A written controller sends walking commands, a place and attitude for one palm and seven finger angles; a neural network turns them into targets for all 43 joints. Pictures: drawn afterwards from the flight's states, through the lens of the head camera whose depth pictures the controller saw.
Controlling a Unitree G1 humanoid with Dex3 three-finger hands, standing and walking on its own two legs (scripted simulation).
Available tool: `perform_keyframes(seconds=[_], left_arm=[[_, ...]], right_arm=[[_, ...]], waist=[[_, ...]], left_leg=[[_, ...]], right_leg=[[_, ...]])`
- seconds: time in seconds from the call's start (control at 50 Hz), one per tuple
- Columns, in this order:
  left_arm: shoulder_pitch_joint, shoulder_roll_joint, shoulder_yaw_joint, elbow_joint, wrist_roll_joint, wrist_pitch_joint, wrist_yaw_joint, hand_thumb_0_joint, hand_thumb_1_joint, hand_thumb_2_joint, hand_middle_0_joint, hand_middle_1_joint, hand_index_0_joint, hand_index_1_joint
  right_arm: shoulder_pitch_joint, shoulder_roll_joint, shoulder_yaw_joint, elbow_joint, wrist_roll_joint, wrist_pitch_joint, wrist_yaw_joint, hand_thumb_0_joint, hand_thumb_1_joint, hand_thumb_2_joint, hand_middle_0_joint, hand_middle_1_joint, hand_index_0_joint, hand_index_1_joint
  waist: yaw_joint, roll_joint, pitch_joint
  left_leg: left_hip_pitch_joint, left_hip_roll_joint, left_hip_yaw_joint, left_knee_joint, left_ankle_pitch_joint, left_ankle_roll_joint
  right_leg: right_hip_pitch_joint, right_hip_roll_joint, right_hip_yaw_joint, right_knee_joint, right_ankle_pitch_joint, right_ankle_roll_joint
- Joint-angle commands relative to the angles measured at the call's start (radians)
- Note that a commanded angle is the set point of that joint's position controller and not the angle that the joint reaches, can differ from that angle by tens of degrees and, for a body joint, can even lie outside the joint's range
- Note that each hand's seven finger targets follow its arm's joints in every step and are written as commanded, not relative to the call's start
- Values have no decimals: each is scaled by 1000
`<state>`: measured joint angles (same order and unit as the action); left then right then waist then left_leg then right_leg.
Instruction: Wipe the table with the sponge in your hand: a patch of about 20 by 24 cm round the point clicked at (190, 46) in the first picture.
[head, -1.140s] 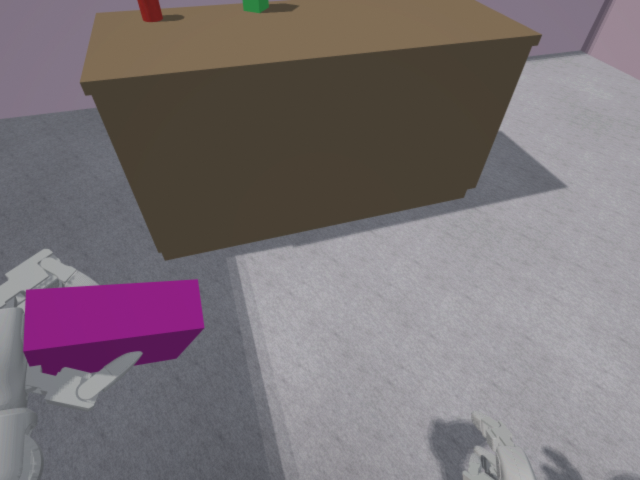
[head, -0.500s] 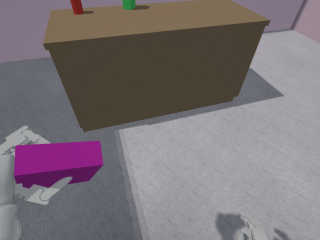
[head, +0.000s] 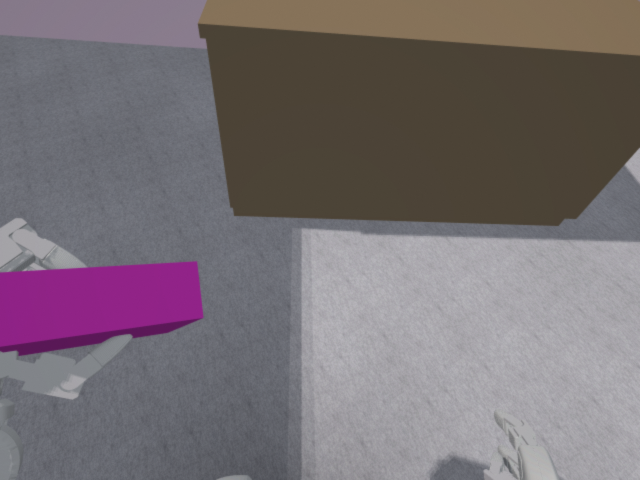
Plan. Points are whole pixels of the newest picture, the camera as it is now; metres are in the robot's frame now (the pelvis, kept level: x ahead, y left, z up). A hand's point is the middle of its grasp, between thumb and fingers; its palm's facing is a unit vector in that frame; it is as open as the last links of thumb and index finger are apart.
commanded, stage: walk to a spot facing it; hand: left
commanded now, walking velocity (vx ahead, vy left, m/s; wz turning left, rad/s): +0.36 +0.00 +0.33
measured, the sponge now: (131, 307) +0.23 +0.20 +0.16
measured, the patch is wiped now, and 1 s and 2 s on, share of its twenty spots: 0.00 0.00 0.00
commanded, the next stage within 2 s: none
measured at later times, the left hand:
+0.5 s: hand (141, 224) +0.31 +0.21 +0.17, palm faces +0.52 -0.74 -0.43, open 9.2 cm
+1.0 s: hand (123, 137) +0.43 +0.27 +0.18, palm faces +0.61 -0.68 -0.40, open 9.2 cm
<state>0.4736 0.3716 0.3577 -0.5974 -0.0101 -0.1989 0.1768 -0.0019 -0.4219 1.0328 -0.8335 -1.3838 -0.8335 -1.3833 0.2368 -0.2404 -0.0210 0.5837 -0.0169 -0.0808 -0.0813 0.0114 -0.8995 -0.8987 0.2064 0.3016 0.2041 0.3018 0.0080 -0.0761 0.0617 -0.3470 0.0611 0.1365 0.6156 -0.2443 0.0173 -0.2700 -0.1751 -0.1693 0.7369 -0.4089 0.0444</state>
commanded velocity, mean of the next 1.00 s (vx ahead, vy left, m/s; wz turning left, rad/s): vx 0.36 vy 0.00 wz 0.37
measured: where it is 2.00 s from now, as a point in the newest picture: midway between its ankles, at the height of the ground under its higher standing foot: (313, 369)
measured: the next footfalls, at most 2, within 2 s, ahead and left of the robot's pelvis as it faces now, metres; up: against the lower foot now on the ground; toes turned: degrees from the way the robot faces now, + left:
right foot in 0.38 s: +0.21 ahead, -0.13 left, +0.00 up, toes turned -4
left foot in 0.88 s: +0.32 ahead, +0.11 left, +0.00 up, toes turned +25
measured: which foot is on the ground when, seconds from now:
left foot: down 0.00-0.40, up 0.42-0.86, down 0.88-1.00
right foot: up 0.00-0.36, down 0.38-0.88, up 0.90-1.00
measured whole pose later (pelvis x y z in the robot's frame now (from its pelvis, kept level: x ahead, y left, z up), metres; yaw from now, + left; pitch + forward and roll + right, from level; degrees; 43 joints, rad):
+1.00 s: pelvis +0.27 -0.02 +0.00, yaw +17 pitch -1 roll +2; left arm 0.37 0.40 0.36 -0.49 0.00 -0.18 0.16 0.00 -0.42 1.04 -0.84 -1.38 -0.84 -1.38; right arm 0.17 -0.14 0.01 0.59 0.00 -0.06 -0.04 0.01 -0.90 -0.90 0.20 0.30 0.20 0.30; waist -0.03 -0.06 0.07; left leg -0.35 0.02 0.14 0.64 -0.27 0.05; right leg -0.46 -0.10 -0.07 1.26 -0.51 0.04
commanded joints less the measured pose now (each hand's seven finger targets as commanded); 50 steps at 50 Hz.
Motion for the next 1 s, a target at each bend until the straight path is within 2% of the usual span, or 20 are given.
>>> perform_keyframes(seconds=[0.0, 0.04, 0.14, 0.32, 0.34, 0.36, 0.38, 0.4, 0.42, 0.48, 0.54, 0.72, 0.8, 0.82, 0.84, 0.86, 0.88, 0.9, 0.94, 0.98], left_arm=[[-137, 203, 129, -271, 13, -97, 29, 0, 100, 1300, -1200, -1600, -1200, -1600], [-89, 193, 147, -220, -4, -67, 6, 0, 100, 1300, -1200, -1600, -1200, -1600], [-8, 125, 103, -237, -18, -63, -12, 0, 100, 1300, -1200, -1600, -1200, -1600], [-123, 122, 79, -23, -8, -33, -21, 0, 100, 1300, -1200, -1600, -1200, -1600], [-138, 127, 72, -19, -5, -24, -19, 0, 100, 1300, -1200, -1600, -1200, -1600], [-157, 153, 76, -20, 5, -15, -19, 0, 100, 1300, -1200, -1600, -1200, -1600], [-162, 197, 103, -8, 6, -3, -14, 0, 100, 1300, -1200, -1600, -1200, -1600], [-197, 206, 108, -36, -3, -12, -11, 0, 100, 1300, -1200, -1600, -1200, -1600], [-217, 176, 83, -45, -2, -31, -21, 0, 100, 1300, -1200, -1600, -1200, -1600], [-97, 209, 135, -94, 3, -67, -25, 0, 100, 1300, -1200, -1600, -1200, -1600], [-77, 213, 154, -148, -3, -81, -15, 0, 100, 1300, -1200, -1600, -1200, -1600], [61, 166, 176, -139, -25, -64, 25, 0, 100, 1300, -1200, -1600, -1200, -1600], [-22, 160, 135, -148, -23, -51, 38, 0, 100, 1300, -1200, -1600, -1200, -1600], [-55, 163, 124, -167, -21, -59, 39, 0, 100, 1300, -1200, -1600, -1200, -1600], [-59, 148, 104, -186, -15, -71, 35, 0, 100, 1300, -1200, -1600, -1200, -1600], [-80, 160, 114, -227, -22, -87, 35, 0, 100, 1300, -1200, -1600, -1200, -1600], [-124, 223, 136, -198, 0, -86, 30, 0, 100, 1300, -1200, -1600, -1200, -1600], [-184, 207, 111, -132, 6, -76, 0, 0, 100, 1300, -1200, -1600, -1200, -1600], [-163, 277, 196, -244, 0, -78, -2, 0, 100, 1300, -1200, -1600, -1200, -1600], [-83, 225, 175, -309, -11, -90, -6, 0, 100, 1300, -1200, -1600, -1200, -1600]], right_arm=[[-61, -67, -27, -128, 15, -70, 19, 0, -900, -900, 200, 300, 200, 300], [-60, -84, -53, -111, 25, -62, 29, 0, -900, -900, 200, 300, 200, 300], [-76, -59, -33, -108, 32, -74, 36, 0, -900, -900, 200, 300, 200, 300], [-97, -56, -13, -81, 15, -64, 2, 0, -900, -900, 200, 300, 200, 300], [-99, -47, -9, -85, 19, -58, -1, 0, -900, -900, 200, 300, 200, 300], [-96, -27, -8, -83, 22, -51, 2, 0, -900, -900, 200, 300, 200, 300], [-139, -24, -8, -107, 21, -48, 3, 0, -900, -900, 200, 300, 200, 300], [-161, -50, -7, -103, 12, -48, 5, 0, -900, -900, 200, 300, 200, 300], [-127, -57, -25, -85, 11, -52, 12, 0, -900, -900, 200, 300, 200, 300], [-161, -53, -17, -76, 12, -15, 20, 0, -900, -900, 200, 300, 200, 300], [-158, -50, -21, -94, 11, 3, 23, 0, -900, -900, 200, 300, 200, 300], [-86, -40, -42, -174, 17, 2, 29, 0, -900, -900, 200, 300, 200, 300], [-45, -48, -51, -171, 18, 0, 12, 0, -900, -900, 200, 300, 200, 300], [-38, -57, -54, -174, 18, -1, 3, 0, -900, -900, 200, 300, 200, 300], [-61, -78, -57, -179, 16, -4, 1, 0, -900, -900, 200, 300, 200, 300], [-68, -78, -41, -185, 13, -19, 10, 0, -900, -900, 200, 300, 200, 300], [-65, -72, -25, -176, 15, -27, 25, 0, -900, -900, 200, 300, 200, 300], [-86, -100, -36, -153, 24, -26, 41, 0, -900, -900, 200, 300, 200, 300], [-113, -83, -50, -137, 28, -32, 28, 0, -900, -900, 200, 300, 200, 300], [-110, -54, -36, -126, 30, -48, 34, 0, -900, -900, 200, 300, 200, 300]], waist=[[-39, 351, -208], [-35, 234, -181], [-10, 305, -149], [11, 233, -102], [13, 158, -142], [16, -42, -180], [34, -312, -159], [29, -210, -125], [-2, -157, -110], [1, 0, -77], [-14, 4, -113], [30, -100, -149], [-22, -80, -224], [-46, -9, -259], [-48, 197, -289], [-27, 383, -293], [-35, 285, -228], [-28, 183, -152], [-3, 281, -150], [12, 309, -128]], left_leg=[[474, 379, -657, -278, 314, 259], [355, 356, -600, -260, 172, 267], [217, 210, -289, -307, 108, 173], [58, 170, -198, -181, -64, 118], [34, 120, -146, -30, -50, 98], [-101, 51, -88, 249, -122, 67], [-361, -80, -57, 570, -343, 14], [-411, -50, -168, 715, -306, -4], [-368, -10, -204, 754, -208, -14], [-380, 34, -164, 778, -97, -42], [-377, 44, -119, 670, -42, -55], [-239, 10, 75, 103, -39, -31], [96, -87, 160, -101, 38, -4], [262, -75, 121, -139, 78, 20], [433, 65, -123, -173, 143, 95], [534, 352, -612, -223, 452, 263], [476, 413, -746, -262, 460, 317], [333, 379, -653, -294, 287, 283], [230, 330, -545, -307, 83, 263], [119, 256, -398, -331, 11, 212]], right_leg=[[-482, 85, 138, 616, -189, -15], [-489, 40, 187, 586, -137, 3], [-350, 59, 80, 312, 48, 17], [50, 146, -36, -191, 103, 11], [153, 135, -7, -265, 102, -4], [267, -32, 217, -371, -8, -64], [346, -275, 658, -480, 10, -181], [314, -341, 688, -522, 36, -207], [233, -297, 631, -527, -32, -180], [169, -219, 345, -470, 183, -169], [218, -186, 156, -463, 320, -158], [330, -177, 62, -365, 670, -168], [222, -134, -40, -84, 749, -112], [120, -106, -66, 95, 713, -74], [-67, -30, -70, 335, 387, -30], [-324, 108, 14, 563, -177, 3], [-414, 110, 143, 662, -228, -18], [-431, 60, 188, 635, -172, -18], [-414, 15, 193, 586, -102, 2], [-344, 20, 151, 471, -25, 5]])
